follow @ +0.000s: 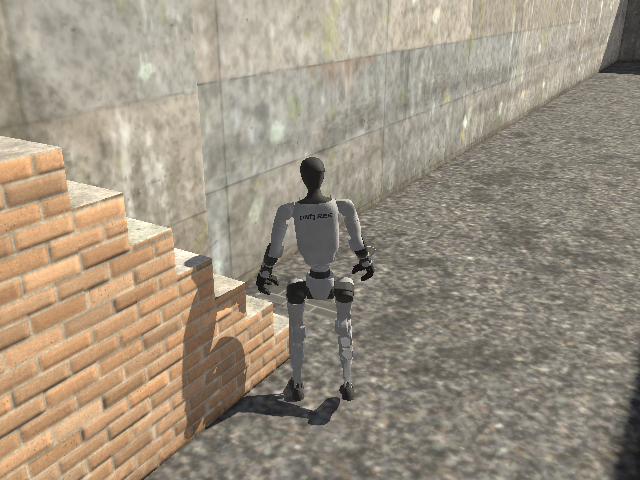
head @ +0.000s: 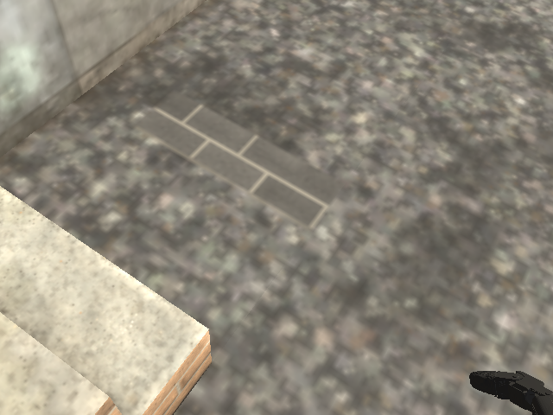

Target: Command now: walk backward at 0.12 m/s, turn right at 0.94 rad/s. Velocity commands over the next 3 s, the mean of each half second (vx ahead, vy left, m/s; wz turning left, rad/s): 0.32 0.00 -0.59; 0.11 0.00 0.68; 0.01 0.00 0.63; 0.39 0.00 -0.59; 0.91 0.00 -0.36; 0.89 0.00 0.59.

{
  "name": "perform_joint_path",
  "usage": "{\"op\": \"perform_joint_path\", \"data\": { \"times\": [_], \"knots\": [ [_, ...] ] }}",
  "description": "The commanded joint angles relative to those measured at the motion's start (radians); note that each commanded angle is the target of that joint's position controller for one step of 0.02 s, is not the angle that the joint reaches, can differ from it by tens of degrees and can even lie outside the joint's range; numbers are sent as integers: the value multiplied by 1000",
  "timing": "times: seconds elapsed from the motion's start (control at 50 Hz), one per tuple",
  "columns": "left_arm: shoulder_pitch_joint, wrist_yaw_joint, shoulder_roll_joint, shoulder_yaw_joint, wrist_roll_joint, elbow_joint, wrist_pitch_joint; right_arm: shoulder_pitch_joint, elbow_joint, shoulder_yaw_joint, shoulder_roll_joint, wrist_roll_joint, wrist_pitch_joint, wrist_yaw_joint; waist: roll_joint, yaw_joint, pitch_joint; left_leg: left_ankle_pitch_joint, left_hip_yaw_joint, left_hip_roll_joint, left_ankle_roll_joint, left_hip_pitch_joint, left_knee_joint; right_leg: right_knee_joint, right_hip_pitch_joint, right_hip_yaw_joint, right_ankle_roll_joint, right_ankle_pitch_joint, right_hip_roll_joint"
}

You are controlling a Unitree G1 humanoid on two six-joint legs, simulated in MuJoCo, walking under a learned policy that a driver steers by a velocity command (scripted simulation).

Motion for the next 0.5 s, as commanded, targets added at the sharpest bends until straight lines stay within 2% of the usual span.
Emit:
{"op": "perform_joint_path", "data": {
  "times": [0.02,0.08,0.12,0.14,0.16,0.18,0.2,0.22,0.24,0.26,0.28,0.3,0.32,0.34,0.36,0.38,0.42,0.46,0.5],
  "knots": [
    [53,-21,34,5,4,-85,-10,-2,-36,-60,-190,7,-6,-7,235,-11,-264,209,-178,284,221,253,-146,-136,40,14,-25,2,-86],
    [88,-39,44,11,-5,-74,-2,-19,-20,-83,-236,25,-8,0,243,3,-251,66,-111,292,178,179,-175,-294,158,-47,-73,4,-91],
    [121,-48,56,22,-5,-64,9,-8,0,-97,-259,38,-10,7,238,17,-253,-73,-73,297,139,154,-173,-411,228,-83,-114,14,-82],
    [163,-49,52,29,-5,-42,15,-20,4,-100,-252,47,-9,11,223,41,-253,-145,-37,285,101,128,-144,-512,285,-109,-142,59,-62],
    [198,-45,64,41,-1,-20,21,-6,16,-96,-222,51,-5,15,175,47,-234,-208,2,260,51,69,-73,-589,348,-103,-178,60,-31],
    [651,-62,95,29,29,167,-25,-317,-107,-97,-217,18,-42,20,133,304,-231,-646,104,136,-117,-358,2,-366,682,-372,-162,-54,83],
    [691,-72,45,31,12,221,-55,-342,-122,-63,-71,29,-47,31,-112,310,-76,-759,190,40,-131,-641,548,-433,641,-98,-227,-213,-30],
    [444,-68,145,17,3,111,-101,-361,-200,-31,32,73,-59,48,-437,188,67,-589,-74,12,-98,-891,858,-915,339,641,-404,-817,-276],
    [210,-51,132,9,28,20,-140,-349,-212,-52,-89,95,-81,74,-223,99,60,-355,-217,47,-70,-937,854,-1098,294,829,-457,-857,-391],
    [131,-35,132,7,35,-21,-163,-245,-166,-73,-162,76,-96,81,-82,41,-3,-191,-228,37,-42,-837,783,-1112,330,806,-433,-679,-385],
    [102,-29,140,10,35,-28,-167,-134,-120,-85,-181,42,-101,75,-36,-7,-69,-99,-233,44,-39,-702,725,-1084,324,710,-393,-542,-348],
    [83,-23,151,14,32,-17,-164,-50,-77,-94,-188,24,-102,74,-32,-40,-116,-2,-209,37,-58,-553,694,-1038,296,579,-355,-403,-296],
    [90,-18,121,4,33,-4,-165,-30,-51,-96,-184,26,-99,78,-38,-41,-150,81,-178,16,-70,-440,676,-1018,274,462,-319,-280,-244],
    [98,-17,94,-3,26,12,-171,-25,-35,-94,-173,37,-94,76,-54,-40,-142,139,-157,3,-73,-390,633,-1014,284,366,-293,-154,-214],
    [128,-16,76,-6,20,32,-175,-38,-23,-86,-152,39,-87,76,-58,-22,-130,176,-138,-1,-73,-371,572,-1010,324,282,-275,-41,-197],
    [167,-15,60,-8,16,53,-177,-64,-21,-75,-130,38,-81,77,-54,3,-110,193,-125,-2,-71,-364,496,-1011,374,216,-264,57,-187],
    [242,-12,35,-10,24,93,-171,-113,-24,-56,-91,45,-73,92,-59,44,-70,187,-102,-11,-66,-362,351,-1018,477,125,-250,200,-184],
    [268,-12,37,-4,38,114,-165,-126,-20,-45,-75,56,-68,113,-84,68,-34,155,-84,-16,-57,-331,257,-1024,513,58,-247,299,-197],
    [271,-15,49,7,42,126,-161,-117,-13,-42,-77,59,-59,131,-86,84,-9,89,-69,-31,-43,-265,213,-1016,497,0,-254,367,-213]
  ]
}}
Next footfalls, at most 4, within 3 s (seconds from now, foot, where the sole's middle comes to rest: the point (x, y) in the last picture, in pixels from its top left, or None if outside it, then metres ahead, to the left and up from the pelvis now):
0.18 right None -0.05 -0.13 -0.77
0.64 left None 0.22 0.03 -0.77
1.12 right None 0.32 -0.18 -0.77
1.50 left None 0.16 0.02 -0.77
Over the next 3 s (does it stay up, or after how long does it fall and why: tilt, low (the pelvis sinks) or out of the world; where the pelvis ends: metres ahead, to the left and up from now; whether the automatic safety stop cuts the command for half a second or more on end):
stays up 1.21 -0.27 -0.02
